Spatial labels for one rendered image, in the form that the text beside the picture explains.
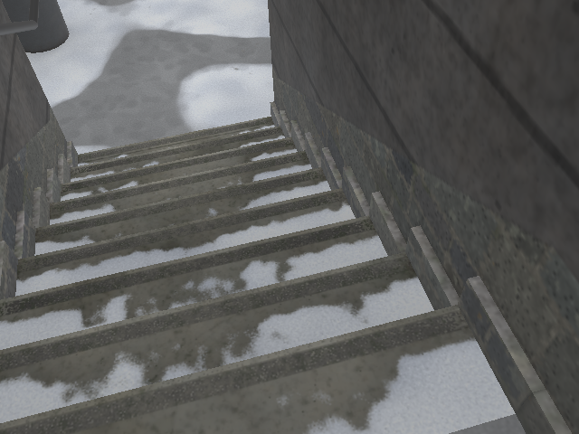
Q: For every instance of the stairs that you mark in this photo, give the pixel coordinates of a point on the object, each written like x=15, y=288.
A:
x=180, y=254

